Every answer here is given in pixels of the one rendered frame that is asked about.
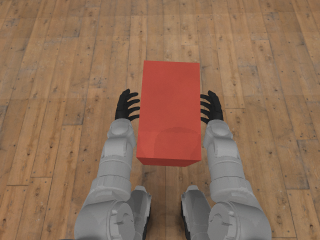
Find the right robot thigh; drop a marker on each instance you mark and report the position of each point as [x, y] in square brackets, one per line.
[197, 209]

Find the right robot hand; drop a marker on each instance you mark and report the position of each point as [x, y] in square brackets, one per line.
[215, 112]

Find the robot left shin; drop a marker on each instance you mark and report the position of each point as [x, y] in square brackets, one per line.
[142, 188]

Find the right robot forearm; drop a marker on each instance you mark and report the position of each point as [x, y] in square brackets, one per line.
[228, 180]

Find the robot right upper arm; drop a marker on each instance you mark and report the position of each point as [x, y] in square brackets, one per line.
[230, 220]

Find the left robot hand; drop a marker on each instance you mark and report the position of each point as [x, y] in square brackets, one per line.
[122, 111]

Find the robot left upper arm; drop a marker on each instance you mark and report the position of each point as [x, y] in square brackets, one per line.
[107, 220]

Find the left robot forearm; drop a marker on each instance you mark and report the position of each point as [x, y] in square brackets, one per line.
[113, 176]

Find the carton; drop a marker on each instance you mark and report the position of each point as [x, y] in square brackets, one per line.
[169, 129]

